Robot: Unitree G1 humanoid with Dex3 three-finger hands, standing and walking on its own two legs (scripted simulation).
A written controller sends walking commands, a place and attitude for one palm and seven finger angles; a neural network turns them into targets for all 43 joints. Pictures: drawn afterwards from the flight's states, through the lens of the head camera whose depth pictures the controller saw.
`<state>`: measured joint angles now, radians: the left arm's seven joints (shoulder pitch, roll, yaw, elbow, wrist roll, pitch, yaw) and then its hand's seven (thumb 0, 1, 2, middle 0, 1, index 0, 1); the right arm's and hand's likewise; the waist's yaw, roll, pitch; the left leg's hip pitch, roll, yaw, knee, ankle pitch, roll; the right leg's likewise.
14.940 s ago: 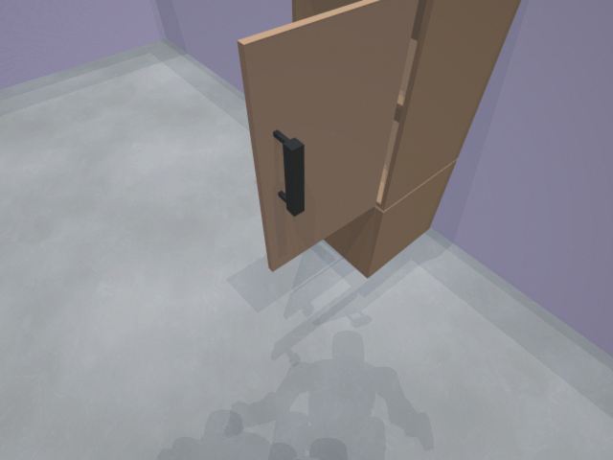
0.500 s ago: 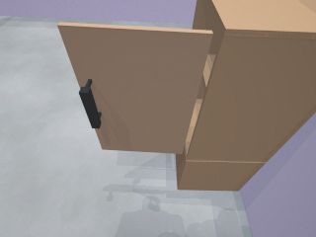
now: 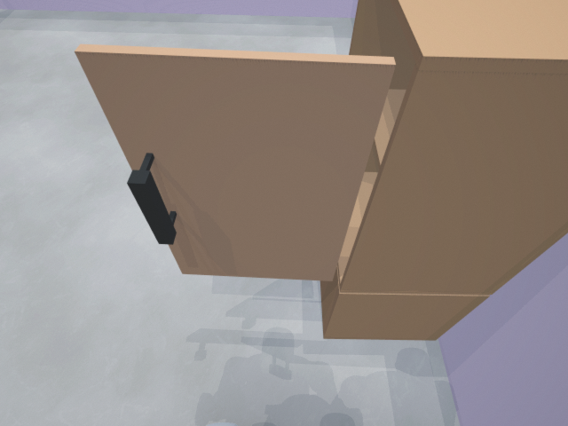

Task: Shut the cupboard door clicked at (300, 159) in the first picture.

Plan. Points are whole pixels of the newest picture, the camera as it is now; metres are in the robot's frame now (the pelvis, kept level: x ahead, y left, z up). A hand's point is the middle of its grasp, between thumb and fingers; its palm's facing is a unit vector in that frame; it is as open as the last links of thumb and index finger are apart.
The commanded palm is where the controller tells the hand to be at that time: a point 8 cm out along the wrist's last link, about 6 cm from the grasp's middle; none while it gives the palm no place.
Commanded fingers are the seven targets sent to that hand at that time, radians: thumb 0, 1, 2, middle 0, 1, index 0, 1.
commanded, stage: come to a stop and stand still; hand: left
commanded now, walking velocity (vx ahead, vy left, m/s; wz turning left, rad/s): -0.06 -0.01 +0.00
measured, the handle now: (158, 200) +0.45 +0.26 +0.00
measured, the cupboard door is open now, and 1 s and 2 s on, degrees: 88 88 88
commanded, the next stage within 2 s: look again from close up in 0.58 s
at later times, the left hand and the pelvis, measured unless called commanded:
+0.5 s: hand out of the picture +0.00 +0.19 -0.17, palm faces +0.00 -0.98 -0.20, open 7.3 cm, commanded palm none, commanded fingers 0.00 0.90 0.90 -0.20 -0.30 -0.20 -0.30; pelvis -0.01 +0.02 +0.00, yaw -1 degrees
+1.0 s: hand out of the picture -0.01 +0.22 -0.17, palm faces +0.00 -0.98 -0.19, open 7.3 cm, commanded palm none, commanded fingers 0.00 0.90 0.90 -0.20 -0.30 -0.20 -0.30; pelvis -0.01 +0.05 +0.00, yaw +0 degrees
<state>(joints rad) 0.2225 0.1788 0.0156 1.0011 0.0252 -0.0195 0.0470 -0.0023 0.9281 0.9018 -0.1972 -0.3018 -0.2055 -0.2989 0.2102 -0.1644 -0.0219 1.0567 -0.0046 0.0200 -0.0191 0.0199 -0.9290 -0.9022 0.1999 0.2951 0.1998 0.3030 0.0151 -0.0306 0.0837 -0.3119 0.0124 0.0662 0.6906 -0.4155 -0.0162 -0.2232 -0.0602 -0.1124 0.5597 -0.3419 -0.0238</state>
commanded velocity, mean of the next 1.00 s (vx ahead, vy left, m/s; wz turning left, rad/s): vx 0.00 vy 0.00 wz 0.00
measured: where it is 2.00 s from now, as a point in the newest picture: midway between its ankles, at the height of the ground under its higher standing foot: outside the picture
